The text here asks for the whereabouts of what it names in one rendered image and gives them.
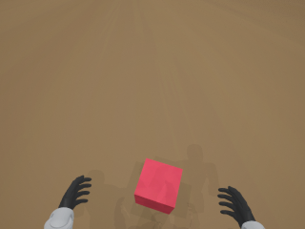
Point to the robot left hand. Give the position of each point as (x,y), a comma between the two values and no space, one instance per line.
(69,200)

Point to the carton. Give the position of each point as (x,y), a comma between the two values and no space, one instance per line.
(158,186)

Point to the left robot forearm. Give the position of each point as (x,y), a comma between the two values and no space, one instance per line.
(61,218)

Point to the robot right hand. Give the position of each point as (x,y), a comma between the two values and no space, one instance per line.
(241,211)

